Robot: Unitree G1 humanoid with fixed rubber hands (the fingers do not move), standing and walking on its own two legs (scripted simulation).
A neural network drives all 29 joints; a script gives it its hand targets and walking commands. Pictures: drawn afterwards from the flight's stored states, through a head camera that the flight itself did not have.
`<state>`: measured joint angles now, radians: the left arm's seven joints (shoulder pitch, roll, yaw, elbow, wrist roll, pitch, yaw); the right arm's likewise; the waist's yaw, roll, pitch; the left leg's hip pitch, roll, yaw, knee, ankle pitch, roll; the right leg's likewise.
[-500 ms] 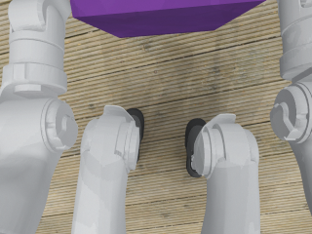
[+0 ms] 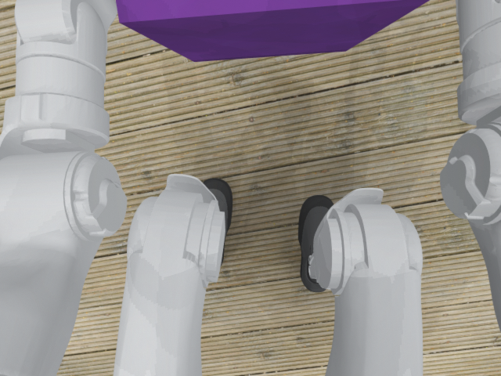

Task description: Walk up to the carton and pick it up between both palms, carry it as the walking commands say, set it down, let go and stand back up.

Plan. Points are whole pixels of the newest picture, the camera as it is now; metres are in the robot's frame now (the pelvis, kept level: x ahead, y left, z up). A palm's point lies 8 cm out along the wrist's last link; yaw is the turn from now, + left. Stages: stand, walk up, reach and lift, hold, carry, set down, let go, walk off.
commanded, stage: set down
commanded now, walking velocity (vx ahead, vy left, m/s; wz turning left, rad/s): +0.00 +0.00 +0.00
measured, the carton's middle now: out of the picture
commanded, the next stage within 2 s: none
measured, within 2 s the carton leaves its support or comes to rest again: neither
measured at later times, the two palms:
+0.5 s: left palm out of the picture +0.56 +0.21 -0.15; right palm out of the picture +0.60 -0.15 -0.14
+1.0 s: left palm out of the picture +0.57 +0.22 -0.15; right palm out of the picture +0.62 -0.16 -0.15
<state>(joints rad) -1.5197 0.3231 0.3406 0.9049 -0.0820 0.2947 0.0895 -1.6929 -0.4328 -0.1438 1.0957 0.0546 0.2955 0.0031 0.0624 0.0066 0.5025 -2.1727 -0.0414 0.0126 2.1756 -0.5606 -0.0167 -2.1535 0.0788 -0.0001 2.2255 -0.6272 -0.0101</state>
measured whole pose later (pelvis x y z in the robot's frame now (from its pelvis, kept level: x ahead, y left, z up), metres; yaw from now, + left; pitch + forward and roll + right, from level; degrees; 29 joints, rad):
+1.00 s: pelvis +0.01 +0.00 +0.01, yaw +0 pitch +33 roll +2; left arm -1.56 0.37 0.30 1.05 -0.14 0.15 0.11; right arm -1.69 -0.48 -0.07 1.15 0.14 0.17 -0.08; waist 0.08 0.01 0.52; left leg -2.14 -0.03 0.02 2.18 -0.61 -0.02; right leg -2.13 0.09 0.01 2.23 -0.67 -0.01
